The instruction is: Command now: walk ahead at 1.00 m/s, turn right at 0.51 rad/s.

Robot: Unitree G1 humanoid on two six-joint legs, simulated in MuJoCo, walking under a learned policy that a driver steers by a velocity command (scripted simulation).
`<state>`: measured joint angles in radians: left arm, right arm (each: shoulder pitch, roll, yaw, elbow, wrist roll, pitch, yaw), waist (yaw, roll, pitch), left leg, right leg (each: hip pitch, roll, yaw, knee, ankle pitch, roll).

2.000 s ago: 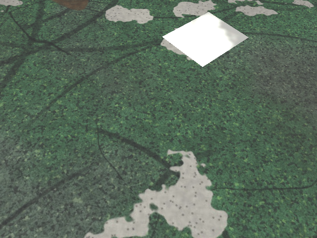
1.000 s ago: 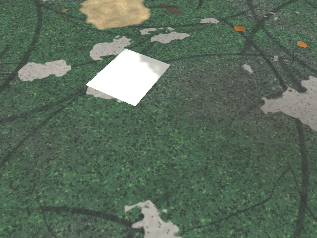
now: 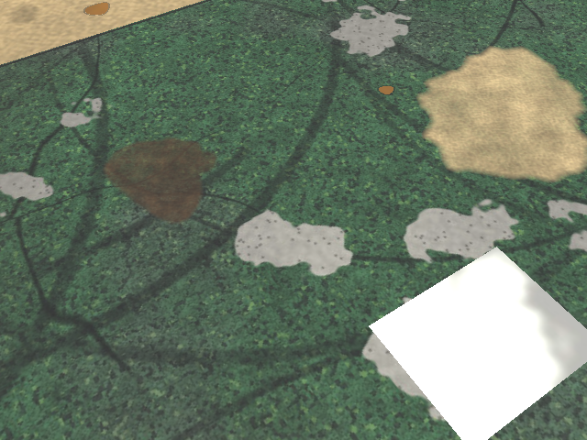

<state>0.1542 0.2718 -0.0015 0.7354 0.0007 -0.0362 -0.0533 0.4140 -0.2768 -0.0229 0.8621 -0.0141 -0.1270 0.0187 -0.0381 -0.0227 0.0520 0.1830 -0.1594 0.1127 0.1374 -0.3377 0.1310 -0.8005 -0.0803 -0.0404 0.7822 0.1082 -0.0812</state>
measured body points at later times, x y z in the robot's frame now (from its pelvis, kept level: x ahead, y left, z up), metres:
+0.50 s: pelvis +0.48 -0.04 +0.00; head +0.52 -0.06 +0.45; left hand +0.54 +0.25 -0.11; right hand +0.69 -0.32 -0.04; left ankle +0.73 +0.04 -0.70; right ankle +0.28 -0.05 -0.72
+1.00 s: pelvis +0.75 -0.14 -0.01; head +0.77 -0.20 +0.43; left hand +1.09 -0.11 -0.08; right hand +0.62 -0.45 -0.12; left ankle +0.78 +0.03 -0.65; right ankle +0.77 -0.27 -0.73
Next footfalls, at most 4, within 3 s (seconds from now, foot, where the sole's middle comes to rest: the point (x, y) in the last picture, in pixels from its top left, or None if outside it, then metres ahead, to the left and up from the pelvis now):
0.12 right None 0.32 -0.06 -0.76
0.54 left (288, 314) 0.77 0.01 -0.76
0.92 right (412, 304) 0.79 -0.30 -0.76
1.32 left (343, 245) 0.98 -0.14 -0.76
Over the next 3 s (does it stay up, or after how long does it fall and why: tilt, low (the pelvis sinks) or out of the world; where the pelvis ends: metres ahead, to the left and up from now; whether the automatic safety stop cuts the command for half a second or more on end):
stays up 0.93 -0.17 0.02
